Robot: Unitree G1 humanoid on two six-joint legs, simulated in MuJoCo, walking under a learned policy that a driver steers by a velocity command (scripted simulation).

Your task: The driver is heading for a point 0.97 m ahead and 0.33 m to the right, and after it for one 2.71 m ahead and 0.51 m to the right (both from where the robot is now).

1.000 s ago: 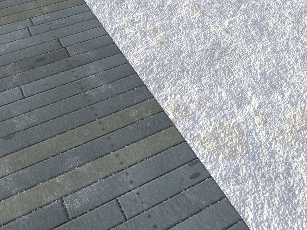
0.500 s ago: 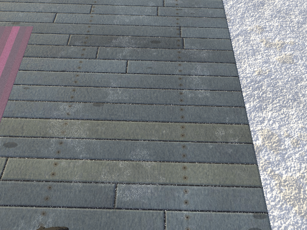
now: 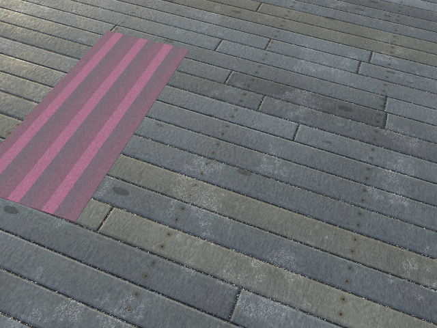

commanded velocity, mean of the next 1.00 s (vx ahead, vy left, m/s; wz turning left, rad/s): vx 0.57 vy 0.00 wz -0.15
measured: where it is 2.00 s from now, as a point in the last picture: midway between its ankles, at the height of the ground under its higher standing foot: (270, 222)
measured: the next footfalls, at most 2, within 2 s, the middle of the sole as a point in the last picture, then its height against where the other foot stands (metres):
right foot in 0.06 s outside the picture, level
right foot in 0.94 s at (253, 302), level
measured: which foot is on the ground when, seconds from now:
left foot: down 0.00-0.94, up 0.96-1.00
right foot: up 0.00-0.04, down 0.06-0.48, up 0.50-0.92, down 0.94-1.00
